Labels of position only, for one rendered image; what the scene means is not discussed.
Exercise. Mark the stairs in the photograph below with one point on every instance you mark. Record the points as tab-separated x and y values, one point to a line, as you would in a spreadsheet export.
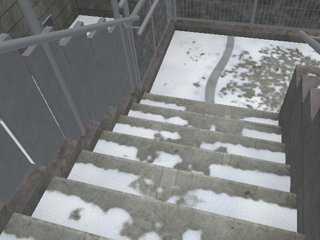
173	169

